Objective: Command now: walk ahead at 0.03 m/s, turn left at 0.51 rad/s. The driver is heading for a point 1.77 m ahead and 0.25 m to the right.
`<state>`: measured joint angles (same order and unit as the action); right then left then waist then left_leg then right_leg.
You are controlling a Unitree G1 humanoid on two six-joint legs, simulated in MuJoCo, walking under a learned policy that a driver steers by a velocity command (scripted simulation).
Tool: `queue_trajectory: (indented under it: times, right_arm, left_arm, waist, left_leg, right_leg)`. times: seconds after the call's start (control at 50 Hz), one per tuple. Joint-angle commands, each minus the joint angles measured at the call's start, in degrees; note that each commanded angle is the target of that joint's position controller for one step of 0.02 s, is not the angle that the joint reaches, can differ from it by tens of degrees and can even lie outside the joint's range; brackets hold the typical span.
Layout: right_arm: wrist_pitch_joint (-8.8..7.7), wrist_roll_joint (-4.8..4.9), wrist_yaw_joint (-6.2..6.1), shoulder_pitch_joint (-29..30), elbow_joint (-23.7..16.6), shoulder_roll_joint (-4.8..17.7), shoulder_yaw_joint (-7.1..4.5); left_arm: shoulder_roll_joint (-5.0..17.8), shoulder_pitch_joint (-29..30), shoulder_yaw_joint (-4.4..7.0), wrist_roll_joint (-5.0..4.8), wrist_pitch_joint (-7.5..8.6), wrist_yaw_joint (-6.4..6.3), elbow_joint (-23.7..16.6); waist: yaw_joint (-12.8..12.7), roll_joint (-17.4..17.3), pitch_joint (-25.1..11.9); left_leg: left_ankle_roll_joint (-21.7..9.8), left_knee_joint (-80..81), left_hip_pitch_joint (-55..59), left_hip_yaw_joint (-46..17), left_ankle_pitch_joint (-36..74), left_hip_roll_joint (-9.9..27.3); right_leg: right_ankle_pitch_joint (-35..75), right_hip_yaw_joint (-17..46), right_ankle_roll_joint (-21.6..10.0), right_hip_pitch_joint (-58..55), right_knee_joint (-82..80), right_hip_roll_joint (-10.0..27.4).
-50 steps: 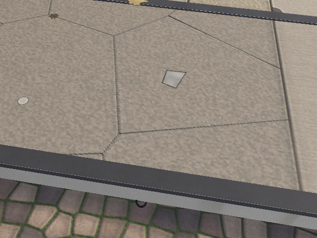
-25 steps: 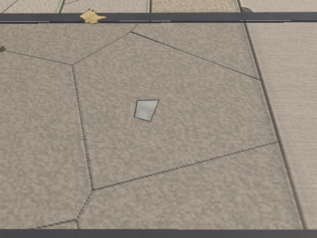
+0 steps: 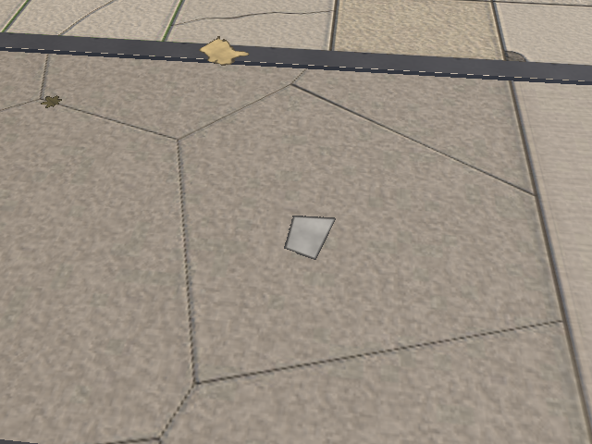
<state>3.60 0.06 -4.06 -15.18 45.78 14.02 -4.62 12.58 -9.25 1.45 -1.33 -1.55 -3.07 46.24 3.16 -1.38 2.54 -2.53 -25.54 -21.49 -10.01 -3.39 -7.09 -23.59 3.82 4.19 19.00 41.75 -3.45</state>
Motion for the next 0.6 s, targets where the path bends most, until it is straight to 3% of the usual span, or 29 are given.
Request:
queue_trajectory:
  times: [0.02,0.04,0.06,0.08,0.1,0.12,0.14,0.16,0.18,0.22,0.24,0.28,0.3,0.32,0.38,0.42,0.44,0.46,0.48,0.5,0.52,0.54,0.56,0.6]
  right_arm:
    - [0.36,1.58,-1.18,1.7,-4.9,8.4,-2.36]
    - [0.25,2.03,-0.89,1.0,-5.3,7.7,-2.34]
    - [0.32,1.91,-0.70,-0.7,-6.1,5.3,-2.17]
    - [-0.53,1.90,-0.57,-0.9,-7.2,6.9,-3.02]
    - [-0.77,0.53,-0.27,-4.2,-5.4,10.2,-3.77]
    - [-0.44,0.14,-0.06,-5.7,-3.6,10.2,-3.83]
    - [0.01,-0.35,-0.27,-7.2,-2.1,7.4,-3.08]
    - [-0.13,-0.67,-0.18,-6.7,-2.0,5.9,-2.49]
    - [-0.67,-0.49,0.05,-4.6,-2.5,4.5,-1.93]
    - [-1.33,-0.10,0.40,-2.0,-2.5,1.8,-0.63]
    - [-1.38,-0.27,0.55,1.2,-3.5,1.8,-0.25]
    - [-1.59,0.32,0.61,7.8,-5.4,2.4,0.15]
    - [-1.75,0.92,0.62,8.0,-5.5,3.6,-0.12]
    - [-1.93,1.35,0.61,6.9,-5.0,4.6,-0.29]
    - [-2.54,1.29,0.47,3.4,-3.1,5.6,-0.43]
    - [-2.88,0.65,0.60,0.6,-2.3,7.5,-1.00]
    - [-2.81,-0.03,0.40,-1.5,-1.9,10.6,-1.88]
    - [-2.32,-0.23,0.50,-1.4,-1.0,12.4,-2.73]
    - [-2.07,-0.79,0.42,-1.6,-1.8,11.0,-2.57]
    - [-2.47,-1.89,0.09,1.3,-3.5,8.8,-1.80]
    - [-3.10,-2.01,0.01,4.2,-5.0,7.2,-0.97]
    - [-3.72,-1.15,0.05,7.6,-5.8,6.9,-0.79]
    - [-4.20,-0.15,0.16,9.7,-5.9,7.2,-0.83]
    - [-4.26,-0.07,0.13,9.3,-5.3,8.7,-1.04]
  left_arm:
    - [5.8,-7.3,2.15,-0.55,1.68,0.28,-0.3]
    - [7.3,-7.5,2.82,-0.29,1.80,0.29,0.1]
    - [11.5,-8.6,3.64,1.36,1.63,0.24,-0.2]
    - [13.5,-2.4,3.88,5.36,1.98,0.95,-2.9]
    - [9.1,3.8,2.49,6.23,2.61,0.94,-6.1]
    - [6.1,7.3,1.82,4.65,2.89,1.09,-6.9]
    - [5.5,8.0,1.54,2.91,2.92,1.17,-6.9]
    - [4.9,6.6,1.09,1.76,3.04,1.05,-6.3]
    - [3.2,4.9,0.19,1.71,3.34,0.93,-5.4]
    - [0.4,1.0,-1.02,2.00,3.84,1.19,-2.9]
    - [1.9,1.1,-0.80,1.88,3.83,1.21,-3.0]
    - [8.7,-1.9,1.27,1.61,3.00,1.07,-3.4]
    - [11.4,-4.0,2.16,1.60,2.61,1.20,-3.2]
    - [12.3,-4.7,2.61,1.33,2.43,1.36,-3.5]
    - [12.1,-2.8,3.20,-0.35,2.23,1.62,-4.9]
    - [11.3,-2.0,3.46,-0.83,2.38,1.42,-5.6]
    - [9.7,-1.5,3.19,-0.33,2.84,1.45,-6.8]
    - [7.7,0.3,3.01,-0.64,3.19,1.46,-8.2]
    - [7.9,1.5,2.95,-0.54,3.26,1.51,-8.5]
    - [9.4,2.2,3.86,-0.97,2.90,1.49,-8.4]
    - [10.9,0.7,4.80,-0.87,2.03,1.42,-7.6]
    - [10.2,-1.3,4.98,-0.47,0.87,1.26,-6.9]
    - [8.6,-2.4,4.55,0.02,0.04,1.23,-6.5]
    - [7.4,-0.7,3.95,0.41,-0.42,1.53,-7.4]
  waist:
    - [-4.4,-6.8,-3.5]
    - [-4.6,-2.7,-3.1]
    - [-3.1,9.8,-4.5]
    - [-2.3,20.4,-2.2]
    - [0.4,15.1,-2.0]
    - [1.9,8.2,-0.7]
    - [2.2,5.7,-0.6]
    - [1.2,3.8,0.2]
    - [0.7,3.8,0.2]
    - [-0.5,7.9,-0.7]
    - [-1.2,10.3,-0.8]
    - [-5.1,12.4,-0.6]
    - [-5.8,13.1,-1.0]
    - [-6.0,13.2,-1.2]
    - [-3.7,12.6,-2.2]
    - [-2.2,9.5,-6.0]
    - [-2.3,3.1,-9.3]
    - [-2.6,-7.6,-8.7]
    - [-0.8,-11.4,-7.5]
    - [-0.5,-13.0,-6.7]
    - [-1.7,-8.7,-5.2]
    - [-3.9,-5.3,-4.1]
    - [-4.9,-4.0,-2.9]
    - [-3.7,-5.3,-1.9]
  left_leg:
    - [-5.4,9.9,0.9,-20.7,-20.4,11.7]
    - [-3.0,3.9,-2.4,-17.1,-26.5,7.9]
    - [0.3,-14.0,-11.9,-6.7,-30.0,0.5]
    - [3.5,-34.9,-18.3,-0.3,-34.3,-4.6]
    - [5.0,-50.2,-15.1,-2.1,-32.6,-1.2]
    - [5.2,-54.0,-13.3,-2.8,-27.7,-1.3]
    - [5.8,-58.0,-13.0,-2.0,-23.9,-2.0]
    - [6.6,-57.4,-12.9,-3.1,-20.2,-2.0]
    - [7.4,-52.8,-11.2,-3.6,-16.8,-0.8]
    - [9.0,-36.3,-8.1,-0.6,-14.3,3.1]
    - [10.0,-27.7,-6.9,3.4,-14.9,5.6]
    - [11.2,-16.7,-1.6,7.8,-21.1,5.2]
    - [11.1,-14.1,-0.5,8.5,-24.6,4.3]
    - [10.6,-11.4,-0.3,8.2,-24.6,4.2]
    - [7.5,1.7,4.1,7.1,-13.7,4.0]
    - [5.0,6.2,14.5,6.1,-3.1,6.1]
    - [2.7,1.9,22.1,4.1,6.9,10.4]
    - [-1.8,0.9,24.1,1.2,13.1,13.9]
    - [-7.2,4.4,25.4,-4.9,17.4,20.7]
    - [-12.8,6.8,24.2,-10.1,21.1,28.2]
    - [-14.1,7.3,20.9,-9.0,22.8,29.3]
    - [-12.4,6.5,19.1,-5.4,20.6,27.4]
    - [-10.4,6.4,18.1,-1.7,18.1,24.7]
    - [-9.7,7.0,16.8,2.7,17.2,22.3]
  right_leg:
    - [6.2,-0.8,-1.2,-9.0,-16.7,-0.3]
    - [6.8,0.7,-2.5,-12.3,-21.5,2.6]
    - [4.7,14.6,-8.0,-16.7,-25.3,15.8]
    - [15.7,29.1,-16.8,-6.9,-29.4,28.9]
    - [20.3,26.9,-19.6,-2.3,-28.7,27.9]
    - [18.6,17.2,-16.6,0.4,-26.1,21.6]
    - [16.9,12.7,-14.6,-0.2,-24.2,16.9]
    - [16.6,10.9,-14.4,-0.6,-24.1,15.0]
    - [15.8,8.8,-14.4,-1.3,-24.2,13.1]
    - [14.0,7.2,-14.5,-6.7,-24.5,10.7]
    - [15.6,7.8,-14.2,-9.2,-24.4,10.5]
    - [21.1,10.9,-14.7,-10.4,-22.9,11.1]
    - [23.3,13.2,-15.5,-11.7,-21.8,12.3]
    - [25.2,15.6,-16.2,-13.3,-21.2,13.2]
    - [35.3,20.3,-16.4,-15.2,-19.8,13.8]
    - [38.3,19.5,-13.8,-11.2,-17.7,12.4]
    - [32.3,16.3,-11.6,-5.0,-14.5,9.9]
    - [21.8,7.7,-8.7,3.0,-9.2,3.9]
    - [6.7,2.6,-5.9,10.0,-1.8,-0.5]
    - [-11.6,0.0,-3.9,14.8,11.4,-1.4]
    - [-14.0,0.9,-2.3,15.7,21.9,0.6]
    - [-10.8,2.2,-1.1,16.1,25.5,2.3]
    - [-6.8,2.0,-0.1,16.4,24.2,3.2]
    - [-1.3,-0.9,1.6,15.9,20.6,3.7]
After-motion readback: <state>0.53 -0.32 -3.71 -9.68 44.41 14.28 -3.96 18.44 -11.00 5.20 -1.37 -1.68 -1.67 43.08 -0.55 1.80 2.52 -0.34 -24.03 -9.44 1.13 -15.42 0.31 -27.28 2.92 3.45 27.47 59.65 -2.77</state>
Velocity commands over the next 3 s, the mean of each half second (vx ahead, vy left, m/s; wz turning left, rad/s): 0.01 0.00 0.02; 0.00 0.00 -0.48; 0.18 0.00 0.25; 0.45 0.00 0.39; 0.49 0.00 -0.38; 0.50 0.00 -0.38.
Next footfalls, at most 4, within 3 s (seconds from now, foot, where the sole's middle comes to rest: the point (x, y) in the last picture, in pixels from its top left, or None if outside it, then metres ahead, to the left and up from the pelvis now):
0.04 right None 0.04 -0.12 -0.77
0.42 left None -0.01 0.11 -0.77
0.80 right None -0.01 -0.16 -0.77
1.24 left None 0.00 0.05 -0.77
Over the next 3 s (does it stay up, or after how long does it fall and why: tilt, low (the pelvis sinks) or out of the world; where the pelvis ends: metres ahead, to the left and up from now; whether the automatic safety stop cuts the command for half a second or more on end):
stays up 0.84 -0.11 0.12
